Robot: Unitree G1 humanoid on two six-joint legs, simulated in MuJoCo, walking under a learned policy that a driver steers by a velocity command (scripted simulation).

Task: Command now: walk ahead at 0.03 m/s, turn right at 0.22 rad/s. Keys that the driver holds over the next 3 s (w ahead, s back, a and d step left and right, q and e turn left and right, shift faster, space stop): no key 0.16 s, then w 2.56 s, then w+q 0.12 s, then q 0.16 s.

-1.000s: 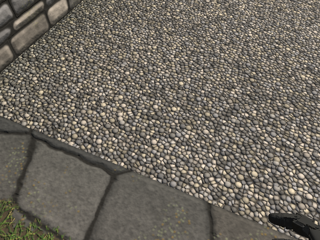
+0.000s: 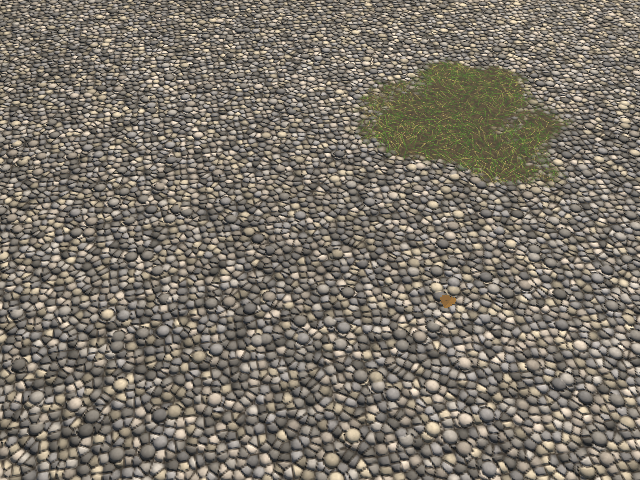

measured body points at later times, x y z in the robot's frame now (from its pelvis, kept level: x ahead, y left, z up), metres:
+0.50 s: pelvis +0.08 +0.00 +0.00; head +0.08 -0.01 +0.45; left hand +0.17 +0.28 -0.09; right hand +0.19 -0.27 -0.11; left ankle +0.03 +0.14 -0.69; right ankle +0.06 -0.10 -0.73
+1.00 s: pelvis +0.37 +0.12 -0.11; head +0.40 +0.13 +0.34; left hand +0.30 +0.41 -0.24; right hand +0.61 -0.11 -0.18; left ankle +0.50 +0.25 -0.85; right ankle +0.07 -0.09 -0.71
